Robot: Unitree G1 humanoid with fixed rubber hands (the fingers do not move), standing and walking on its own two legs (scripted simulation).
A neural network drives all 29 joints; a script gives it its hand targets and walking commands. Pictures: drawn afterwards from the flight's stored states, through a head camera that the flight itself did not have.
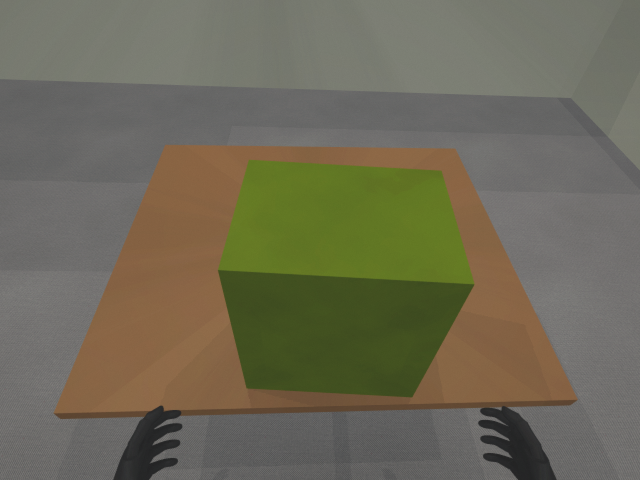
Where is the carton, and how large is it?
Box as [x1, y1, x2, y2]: [218, 160, 474, 396]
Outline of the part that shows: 249,160 218,268 246,387 412,396 474,284 441,171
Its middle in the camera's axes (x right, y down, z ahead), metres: +0.02 +0.07 +0.56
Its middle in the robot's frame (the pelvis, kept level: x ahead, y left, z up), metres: +0.37 +0.00 +0.01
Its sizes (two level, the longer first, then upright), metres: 0.260 0.190 0.296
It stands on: a table, 0.65 m high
